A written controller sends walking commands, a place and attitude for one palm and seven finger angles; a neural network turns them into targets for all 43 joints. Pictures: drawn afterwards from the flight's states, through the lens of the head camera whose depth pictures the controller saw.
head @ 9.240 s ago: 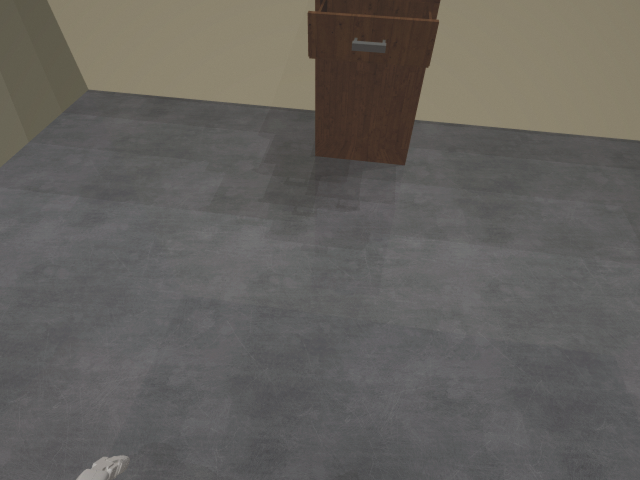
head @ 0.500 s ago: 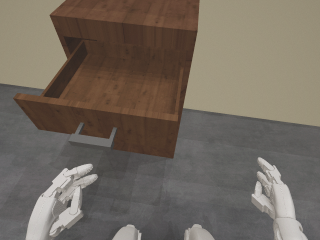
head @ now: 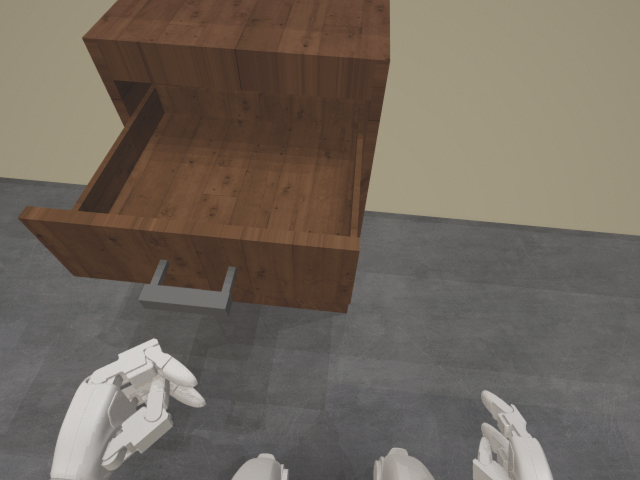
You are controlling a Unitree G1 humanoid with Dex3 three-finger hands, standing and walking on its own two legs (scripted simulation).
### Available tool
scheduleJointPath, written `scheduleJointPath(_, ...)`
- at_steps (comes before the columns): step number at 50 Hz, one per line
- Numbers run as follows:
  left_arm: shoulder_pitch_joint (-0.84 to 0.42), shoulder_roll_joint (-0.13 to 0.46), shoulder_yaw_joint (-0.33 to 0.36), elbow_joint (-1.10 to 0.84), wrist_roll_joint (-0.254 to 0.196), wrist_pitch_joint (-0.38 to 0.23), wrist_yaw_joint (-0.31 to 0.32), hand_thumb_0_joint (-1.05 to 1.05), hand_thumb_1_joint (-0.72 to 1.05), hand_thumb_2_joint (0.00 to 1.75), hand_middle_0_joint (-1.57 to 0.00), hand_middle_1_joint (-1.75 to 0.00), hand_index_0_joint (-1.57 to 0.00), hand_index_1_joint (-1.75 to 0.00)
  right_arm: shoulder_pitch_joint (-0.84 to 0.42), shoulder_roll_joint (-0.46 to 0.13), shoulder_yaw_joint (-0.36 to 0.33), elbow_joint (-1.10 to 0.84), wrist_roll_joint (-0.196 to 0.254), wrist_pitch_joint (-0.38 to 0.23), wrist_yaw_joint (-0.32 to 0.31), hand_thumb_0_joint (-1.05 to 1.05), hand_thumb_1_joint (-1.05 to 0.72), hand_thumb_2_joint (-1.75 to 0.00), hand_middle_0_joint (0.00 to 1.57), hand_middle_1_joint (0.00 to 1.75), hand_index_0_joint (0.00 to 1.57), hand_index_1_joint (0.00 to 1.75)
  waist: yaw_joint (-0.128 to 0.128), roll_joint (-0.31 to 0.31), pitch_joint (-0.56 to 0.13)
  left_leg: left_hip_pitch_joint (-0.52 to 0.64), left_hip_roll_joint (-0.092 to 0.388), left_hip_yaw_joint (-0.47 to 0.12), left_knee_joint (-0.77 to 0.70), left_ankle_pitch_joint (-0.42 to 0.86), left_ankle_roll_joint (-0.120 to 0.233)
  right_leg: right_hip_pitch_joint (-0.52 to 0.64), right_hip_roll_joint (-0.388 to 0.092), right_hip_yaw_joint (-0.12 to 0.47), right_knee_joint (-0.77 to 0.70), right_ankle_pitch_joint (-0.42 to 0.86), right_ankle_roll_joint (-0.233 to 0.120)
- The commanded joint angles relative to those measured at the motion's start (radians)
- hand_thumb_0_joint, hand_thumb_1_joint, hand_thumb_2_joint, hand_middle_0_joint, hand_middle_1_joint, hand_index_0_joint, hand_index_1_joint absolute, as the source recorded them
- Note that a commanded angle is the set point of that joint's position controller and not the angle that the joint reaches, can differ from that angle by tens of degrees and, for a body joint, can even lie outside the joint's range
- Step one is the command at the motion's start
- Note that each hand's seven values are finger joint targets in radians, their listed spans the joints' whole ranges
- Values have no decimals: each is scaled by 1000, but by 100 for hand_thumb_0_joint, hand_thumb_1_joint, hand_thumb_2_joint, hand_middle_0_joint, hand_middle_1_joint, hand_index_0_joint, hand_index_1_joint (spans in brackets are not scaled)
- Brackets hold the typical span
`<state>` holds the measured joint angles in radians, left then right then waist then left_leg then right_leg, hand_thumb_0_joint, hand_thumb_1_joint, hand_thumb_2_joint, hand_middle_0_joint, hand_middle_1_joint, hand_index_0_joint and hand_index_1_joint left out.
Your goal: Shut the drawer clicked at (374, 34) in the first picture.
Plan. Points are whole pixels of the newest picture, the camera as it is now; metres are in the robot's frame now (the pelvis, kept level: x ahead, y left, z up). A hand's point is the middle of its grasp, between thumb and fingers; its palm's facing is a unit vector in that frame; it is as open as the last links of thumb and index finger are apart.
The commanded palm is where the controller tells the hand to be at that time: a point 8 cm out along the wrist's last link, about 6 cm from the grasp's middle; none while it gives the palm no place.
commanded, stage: raise the hand and make a fist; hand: left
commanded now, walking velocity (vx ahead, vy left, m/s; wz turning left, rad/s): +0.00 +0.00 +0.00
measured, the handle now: (191, 285) +0.35 +0.19 +0.02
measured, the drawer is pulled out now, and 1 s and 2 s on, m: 0.30 0.30 0.30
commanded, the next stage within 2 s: bring the fist close to the handle in 1.00 s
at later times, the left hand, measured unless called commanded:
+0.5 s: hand (149, 419) +0.17 +0.16 +0.10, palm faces -0.01 -1.00 -0.08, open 3.2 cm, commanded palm +0.13 +0.22 +0.12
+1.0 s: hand (139, 430) +0.16 +0.17 +0.11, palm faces +0.00 -1.00 -0.09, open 3.2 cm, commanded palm +0.12 +0.22 +0.12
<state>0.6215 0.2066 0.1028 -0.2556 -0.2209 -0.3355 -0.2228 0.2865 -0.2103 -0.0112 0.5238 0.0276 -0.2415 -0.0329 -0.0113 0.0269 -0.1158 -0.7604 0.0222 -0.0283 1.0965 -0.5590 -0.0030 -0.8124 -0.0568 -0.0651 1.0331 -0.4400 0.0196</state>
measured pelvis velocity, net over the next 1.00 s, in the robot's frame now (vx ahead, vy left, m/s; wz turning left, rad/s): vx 0.02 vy -0.01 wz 0.01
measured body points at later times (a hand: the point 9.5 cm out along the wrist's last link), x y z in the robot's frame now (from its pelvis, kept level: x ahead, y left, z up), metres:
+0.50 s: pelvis +0.02 +0.00 +0.01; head +0.05 +0.00 +0.46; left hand +0.17 +0.22 +0.11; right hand +0.23 -0.21 -0.03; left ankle -0.01 +0.12 -0.66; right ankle +0.04 -0.14 -0.66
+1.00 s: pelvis +0.02 -0.01 +0.02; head +0.03 -0.01 +0.47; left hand +0.16 +0.22 +0.12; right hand +0.21 -0.23 -0.03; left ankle -0.01 +0.12 -0.66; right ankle +0.04 -0.14 -0.66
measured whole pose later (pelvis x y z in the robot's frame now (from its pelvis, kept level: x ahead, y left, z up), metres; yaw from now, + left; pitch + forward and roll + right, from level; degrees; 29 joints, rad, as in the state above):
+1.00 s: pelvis +0.02 -0.01 +0.02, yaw +0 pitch +8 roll -2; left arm 0.75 0.23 0.13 -0.38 -0.25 -0.29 -0.24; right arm 0.25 -0.21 0.00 0.50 0.06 -0.27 -0.05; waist 0.02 0.04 -0.12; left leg -0.57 0.03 -0.04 0.97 -0.53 -0.01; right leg -0.62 -0.04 -0.08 0.92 -0.42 0.01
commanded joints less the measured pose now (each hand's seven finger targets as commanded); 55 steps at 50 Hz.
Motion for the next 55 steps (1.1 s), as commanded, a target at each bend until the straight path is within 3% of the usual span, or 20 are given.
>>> scheduleJointPath(1,83,57,16,-257,-1,-82,20,0,90,90,-112,-130,-112,-130,-108,-118,-55,-209,9,-76,-1,0,-90,-90,20,30,20,30,18,1,-185,74,-25,-3,-208,295,18,203,48,-38,-126,115,-37)
scheduleJointPath(2,68,54,3,-273,0,-78,24,0,90,90,-114,-132,-114,-132,-109,-119,-53,-212,8,-73,-1,0,-90,-90,20,30,20,30,12,5,-174,71,-27,-2,-210,287,19,202,47,-36,-132,114,-35)
scheduleJointPath(3,73,83,35,-265,9,-70,36,0,90,90,-116,-134,-116,-134,-117,-118,-55,-210,8,-63,-3,0,-90,-90,20,30,20,30,17,-1,-156,62,-26,-1,-212,284,20,213,46,-31,-139,113,-37)
scheduleJointPath(8,122,79,36,-308,16,-47,49,0,90,90,-126,-145,-126,-145,-112,-110,-55,-233,12,-32,-5,0,-90,-90,20,30,20,30,26,6,-157,96,-21,4,-224,344,19,245,49,-37,-142,179,-37)
scheduleJointPath(13,127,71,19,-334,9,-27,35,0,90,90,-136,-156,-136,-156,-111,-108,-46,-242,14,-21,-5,0,-90,-90,20,30,20,30,13,10,-131,123,-19,4,-227,372,20,258,52,-35,-160,226,-33)
scheduleJointPath(15,154,69,24,-343,4,-22,24,0,90,90,-140,-160,-140,-160,-107,-103,-46,-247,16,-21,-4,0,-90,-90,20,30,20,30,21,10,-144,137,-18,4,-233,386,17,271,52,-38,-162,239,-33)
scheduleJointPath(19,153,70,31,-350,-6,-10,6,0,90,90,-140,-160,-140,-160,-110,-100,-40,-244,19,-25,-7,0,-90,-90,20,30,20,30,15,0,-128,149,-19,5,-238,387,19,286,52,-35,-180,257,-31)
scheduleJointPath(22,162,94,57,-370,-16,-4,-3,0,90,90,-140,-160,-140,-160,-114,-99,-37,-244,22,-32,-7,0,-90,-90,20,30,20,30,26,17,-137,157,-19,1,-248,398,15,305,52,-34,-184,262,-33)
scheduleJointPath(27,151,86,42,-399,-27,2,-10,0,90,90,-140,-160,-140,-160,-120,-97,-29,-241,26,-51,-9,0,-90,-90,20,30,20,30,22,19,-119,172,-21,1,-263,375,17,316,51,-30,-206,246,-32)
scheduleJointPath(28,155,104,66,-379,-28,8,-6,0,90,90,-140,-160,-140,-160,-130,-97,-30,-236,27,-53,-12,0,-90,-90,20,30,20,30,25,-12,-110,162,-19,-2,-266,362,18,325,53,-26,-215,235,-33)
scheduleJointPath(31,157,92,61,-373,-32,14,-9,0,90,90,-140,-160,-140,-160,-129,-98,-25,-233,31,-61,-15,0,-90,-90,20,30,20,30,28,5,-88,165,-22,1,-284,340,15,327,52,-28,-226,209,-35)
scheduleJointPath(32,157,91,67,-351,-33,17,-8,0,90,90,-140,-160,-140,-160,-130,-98,-26,-228,32,-63,-17,0,-90,-90,20,30,20,30,27,-15,-72,159,-21,1,-285,327,14,321,54,-29,-232,196,-34)
scheduleJointPath(38,194,104,90,-349,-39,2,-13,0,90,90,-140,-160,-140,-160,-143,-97,-29,-219,32,-81,-16,0,-90,-90,20,30,20,30,42,-6,-84,162,-27,10,-289,344,15,359,49,-13,-246,216,-37)
scheduleJointPath(44,162,114,106,-333,-43,-27,-8,0,90,90,-140,-160,-140,-160,-134,-100,-30,-207,31,-89,-19,0,-90,-90,20,30,20,30,33,-17,-56,150,-28,10,-291,292,14,335,52,-2,-262,148,-37)
scheduleJointPath(46,142,106,90,-340,-45,-32,-17,0,90,90,-140,-160,-140,-160,-134,-104,-28,-208,33,-94,-20,0,-90,-90,20,30,20,30,29,8,-61,155,-29,13,-290,273,15,327,50,1,-266,123,-36)
scheduleJointPath(48,136,117,103,-320,-49,-31,-19,0,90,90,-140,-160,-140,-160,-139,-106,-29,-200,33,-98,-22,0,-90,-90,20,30,20,30,27,-15,-57,152,-28,9,-289,273,16,332,52,5,-273,120,-37)
scheduleJointPath(52,154,94,74,-338,-51,-26,-32,0,90,90,-140,-160,-140,-160,-136,-104,-27,-205,33,-108,-17,0,-90,-90,20,30,20,30,31,11,-79,170,-30,10,-294,300,17,339,51,-6,-261,164,-36)
scheduleJointPath(55,119,100,78,-321,-47,-16,-26,0,90,90,-140,-160,-140,-160,-138,-106,-25,-199,32,-105,-20,0,-90,-90,20,30,20,30,21,-11,-49,156,-30,7,-298,269,17,327,53,-3,-271,127,-34)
